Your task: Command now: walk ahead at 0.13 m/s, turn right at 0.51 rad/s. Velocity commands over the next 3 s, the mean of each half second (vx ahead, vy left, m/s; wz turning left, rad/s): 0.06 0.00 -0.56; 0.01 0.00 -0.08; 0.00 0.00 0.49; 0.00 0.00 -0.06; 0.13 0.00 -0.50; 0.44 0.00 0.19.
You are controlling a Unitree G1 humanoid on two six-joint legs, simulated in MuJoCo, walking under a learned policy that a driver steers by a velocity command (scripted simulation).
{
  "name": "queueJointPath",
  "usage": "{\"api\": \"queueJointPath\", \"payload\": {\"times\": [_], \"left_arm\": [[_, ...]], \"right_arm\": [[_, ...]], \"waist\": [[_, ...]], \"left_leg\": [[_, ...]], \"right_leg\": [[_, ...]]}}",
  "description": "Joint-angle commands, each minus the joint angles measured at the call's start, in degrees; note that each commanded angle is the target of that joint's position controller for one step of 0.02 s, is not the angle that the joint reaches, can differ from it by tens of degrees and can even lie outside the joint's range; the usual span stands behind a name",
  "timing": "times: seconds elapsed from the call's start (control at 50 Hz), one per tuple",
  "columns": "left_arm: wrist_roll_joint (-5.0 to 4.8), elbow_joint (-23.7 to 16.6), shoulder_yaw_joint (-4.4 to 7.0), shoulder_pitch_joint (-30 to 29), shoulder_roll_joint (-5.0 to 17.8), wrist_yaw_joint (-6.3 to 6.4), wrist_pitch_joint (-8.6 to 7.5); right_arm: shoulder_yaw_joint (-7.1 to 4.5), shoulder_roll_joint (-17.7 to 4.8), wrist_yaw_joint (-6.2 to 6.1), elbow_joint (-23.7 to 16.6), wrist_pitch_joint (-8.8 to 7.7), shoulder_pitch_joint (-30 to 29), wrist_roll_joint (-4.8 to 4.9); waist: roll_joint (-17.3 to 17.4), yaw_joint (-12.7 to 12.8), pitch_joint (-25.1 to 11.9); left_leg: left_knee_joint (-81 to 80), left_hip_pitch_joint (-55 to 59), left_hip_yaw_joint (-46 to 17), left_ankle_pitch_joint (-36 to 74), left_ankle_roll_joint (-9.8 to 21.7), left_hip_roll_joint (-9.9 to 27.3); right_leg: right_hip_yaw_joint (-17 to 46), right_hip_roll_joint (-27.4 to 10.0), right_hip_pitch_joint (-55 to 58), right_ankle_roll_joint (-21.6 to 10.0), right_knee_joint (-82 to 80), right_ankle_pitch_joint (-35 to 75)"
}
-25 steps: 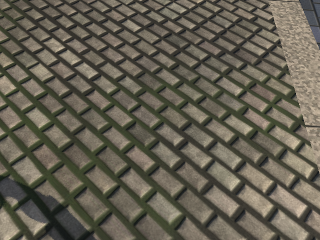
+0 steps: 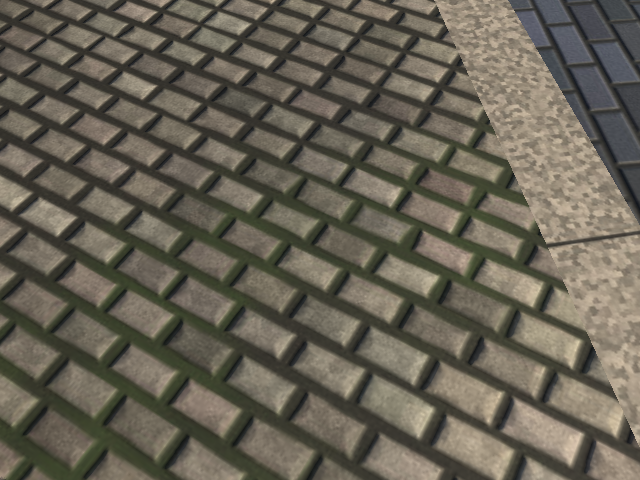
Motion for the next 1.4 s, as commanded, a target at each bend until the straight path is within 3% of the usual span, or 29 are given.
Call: {"api": "queueJointPath", "payload": {"times": [0.02,0.16,0.26,0.34,0.38,0.4,0.42,0.44,0.48,0.5,0.58,0.78,0.8,0.82,0.84,0.86,0.9,0.94,0.98,1.02,1.12,1.16,1.18,1.2,1.22,1.24,1.26,1.3,1.4], "left_arm": [[0.38,-3.1,2.41,2.2,9.1,0.15,-0.34],[0.6,-4.0,3.17,4.8,9.7,1.04,1.85],[1.25,-4.6,3.66,5.5,10.1,1.17,2.6],[1.22,-5.3,3.88,3.2,10.6,0.79,3.05],[0.32,-5.9,3.75,0.0,10.3,0.83,3.29],[-0.22,-6.6,3.17,0.1,8.2,0.95,3.18],[-0.59,-7.4,2.05,4.7,3.5,0.97,2.93],[1.24,-6.4,3.52,5.0,9.5,1.45,3.23],[1.82,-4.9,4.13,4.4,10.5,1.0,3.82],[1.5,-4.4,3.98,4.6,9.8,0.51,4.31],[0.45,-4.6,2.96,2.3,7.9,-0.53,5.02],[0.04,-1.9,-0.48,-0.4,3.2,1.18,5.36],[0.37,-0.6,-0.73,1.7,2.9,1.69,4.87],[1.1,-0.1,-0.38,2.1,5.4,2.35,4.03],[2.16,-0.2,0.03,2.7,9.1,3.06,3.09],[1.01,-0.4,0.59,-2.3,12.2,3.02,2.98],[0.82,-1.2,-0.12,-5.8,8.4,2.67,2.28],[0.97,-0.9,-0.03,-4.9,8.5,3.25,2.4],[0.92,-0.4,0.18,-3.1,8.3,3.48,2.58],[1.16,-0.3,0.25,-3.6,7.9,3.5,2.81],[1.41,-0.7,1.26,-5.5,9.7,2.74,2.98],[0.91,-0.7,1.66,-6.8,10.2,2.49,3.13],[1.14,-0.3,1.65,-4.8,9.3,2.22,3.07],[1.52,-3.1,0.34,-4.0,4.3,1.91,3.35],[1.51,-4.5,0.25,-9.2,5.4,2.94,4.26],[0.98,-4.1,0.46,-8.7,6.2,3.04,4.64],[0.52,-3.1,0.6,-8.0,6.6,2.78,4.39],[1.38,-1.8,1.02,-6.0,7.8,2.1,3.67],[1.24,-2.1,0.84,-5.5,6.8,1.52,3.94]], "right_arm": [[-1.3,-4.6,-0.21,-1.1,1.64,8.9,-0.05],[-1.92,-6.0,-0.88,-4.5,2.94,-0.6,0.35],[-1.58,-6.1,-1.3,-5.9,2.18,-3.0,1.27],[-1.35,-6.7,-1.61,-6.2,1.14,-0.4,2.32],[-1.37,-6.9,-2.04,-5.2,0.42,4.2,2.1],[-1.91,-9.4,-2.55,-5.1,-0.01,4.9,1.28],[-2.68,-14.8,-2.91,-7.1,0.31,0.9,0.64],[-3.01,-14.9,-2.3,-7.2,1.08,1.5,0.71],[-1.54,-8.9,-1.6,-7.5,1.31,-0.1,1.32],[-1.23,-7.9,-1.51,-8.0,1.39,-1.6,1.03],[-1.57,-8.4,-1.32,-6.9,0.94,2.1,0.81],[-1.38,-8.2,0.52,-2.1,1.0,4.6,0.66],[-1.32,-8.3,0.72,-1.4,1.2,4.3,1.17],[-1.42,-8.3,0.81,-1.0,0.97,5.7,1.41],[-0.98,-6.5,1.21,-1.9,0.49,6.8,1.79],[-0.49,-4.4,1.03,-2.5,0.81,6.6,2.63],[-1.48,-7.2,0.62,-1.2,2.03,4.8,1.93],[-2.48,-8.1,0.88,-1.0,2.76,4.7,1.69],[-2.73,-6.8,1.03,-0.5,3.29,6.1,1.42],[-2.64,-5.4,1.15,-0.6,3.62,6.2,1.37],[-2.81,-5.5,2.3,-2.1,3.98,5.0,2.08],[-2.92,-5.2,2.31,-1.6,3.47,7.7,1.72],[-3.48,-7.4,1.91,-1.7,2.75,7.9,0.89],[-5.37,-16.3,1.6,-3.6,1.93,8.0,0.58],[-6.04,-18.1,1.94,-1.9,1.89,13.2,1.12],[-5.51,-15.2,1.79,-1.6,2.08,12.0,1.32],[-4.87,-12.6,1.42,-2.3,2.37,8.0,1.68],[-4.24,-10.3,0.81,-4.0,2.87,3.2,1.89],[-4.61,-11.2,0.93,-3.4,2.58,6.5,2.05]], "waist": [[-2.9,-2.4,-11.1],[-6.3,1.6,-9.2],[-7.6,2.6,-8.5],[-8.6,1.1,-9.3],[-7.7,-2.1,-8.9],[-3.0,-1.8,-9.0],[11.2,2.2,-9.5],[9.4,0.9,-9.1],[3.4,2.2,-6.3],[4.5,2.6,-6.0],[7.3,0.4,-7.9],[9.7,-0.6,-7.8],[8.3,1.1,-7.0],[6.1,0.8,-7.5],[-1.4,-0.1,-10.3],[-10.9,-2.4,-6.8],[-10.3,-1.1,-5.2],[-12.6,0.0,-3.3],[-10.4,0.4,-3.7],[-8.6,-0.1,-3.9],[-11.2,0.3,-6.3],[-8.5,-2.1,-7.1],[-1.3,-2.4,-6.8],[15.9,-1.0,-7.1],[12.9,-4.6,-7.0],[6.8,-2.8,-4.9],[4.0,-1.3,-2.6],[5.3,0.0,-3.8],[3.6,-1.1,-6.9]], "left_leg": [[-2.9,3.3,0.8,3.0,-1.5,0.1],[-12.6,-3.5,-1.7,5.6,-2.4,0.5],[-20.4,-0.8,-2.6,1.2,-1.0,-2.0],[-30.3,8.0,-2.7,-1.6,0.8,-4.6],[-45.1,18.1,-2.6,6.0,1.7,-4.2],[-52.3,24.5,-7.6,9.1,3.0,2.1],[-54.7,30.1,-22.9,19.6,8.2,17.7],[-51.9,25.2,-26.2,31.2,14.9,22.0],[-50.2,22.1,-15.9,35.2,14.5,16.6],[-49.8,22.0,-11.1,35.1,12.5,12.6],[-47.6,26.9,-5.8,44.0,12.7,10.1],[-46.3,22.8,-7.5,36.7,12.8,9.3],[-44.9,20.2,-7.8,35.9,10.9,8.4],[-44.3,16.2,-8.8,32.2,8.2,7.9],[-40.5,11.9,-6.7,22.2,5.5,5.4],[-40.8,12.9,-0.7,5.3,4.3,-1.3],[-34.2,15.1,0.6,1.0,4.1,-2.6],[-25.4,10.9,1.8,-3.9,4.1,-3.6],[-16.0,7.3,2.3,-9.9,3.3,-3.3],[-15.7,6.6,2.6,-9.3,2.4,-2.2],[-27.5,13.2,5.6,-4.5,2.7,-2.3],[-39.1,20.3,6.9,5.4,4.0,-3.6],[-47.3,24.3,-0.6,11.4,5.2,-1.1],[-52.3,29.6,-25.6,26.4,10.5,16.3],[-52.2,24.6,-29.7,36.6,17.9,20.3],[-51.3,23.9,-25.0,33.4,18.8,17.7],[-51.4,22.3,-20.2,28.2,17.1,13.8],[-51.3,24.4,-16.2,27.4,13.9,8.7],[-50.5,28.7,-17.0,28.1,14.0,7.5]], "right_leg": [[12.8,-15.0,3.8,-8.0,-5.4,35.0],[21.9,-14.1,8.1,-5.1,-6.7,6.9],[27.1,-14.3,10.8,-5.5,-3.7,9.4],[30.9,-13.6,10.6,-4.4,-0.6,19.5],[30.5,-10.5,6.4,-0.6,1.9,13.9],[27.0,-6.8,0.9,2.7,6.6,1.9],[14.4,1.9,-8.2,6.5,18.5,-21.3],[7.3,3.3,-11.2,7.3,29.4,-30.6],[7.2,-1.2,-10.4,8.3,39.3,-24.9],[6.8,-1.1,-10.1,8.8,41.4,-22.0],[6.0,-0.1,-11.3,10.7,42.3,-19.1],[0.2,-3.8,8.0,8.0,4.2,-15.7],[-0.3,-4.2,13.3,7.2,-6.2,-6.6],[3.3,-7.3,19.4,6.3,-9.8,0.1],[11.9,-17.0,24.8,4.6,-9.9,3.1],[14.4,-22.6,14.7,-0.2,-7.2,13.1],[11.3,-21.5,10.5,-1.9,-6.3,9.2],[10.3,-22.1,10.5,-3.0,-5.8,14.0],[9.4,-24.0,12.2,-5.7,-4.6,22.8],[6.8,-23.5,12.8,-5.4,-3.8,22.2],[3.7,-23.1,12.3,-3.1,-0.3,18.3],[0.9,-21.8,8.6,0.2,5.4,11.2],[-2.4,-18.8,3.6,3.9,13.5,0.2],[-8.3,-9.5,-11.4,9.1,28.1,-25.3],[-0.2,-6.0,-12.2,8.3,35.7,-32.6],[2.0,-7.7,-13.0,7.9,39.8,-28.9],[2.7,-8.8,-13.4,7.6,39.7,-23.5],[2.3,-9.0,-13.1,7.8,38.2,-17.2],[2.6,-7.9,-14.3,9.6,35.6,-14.4]]}}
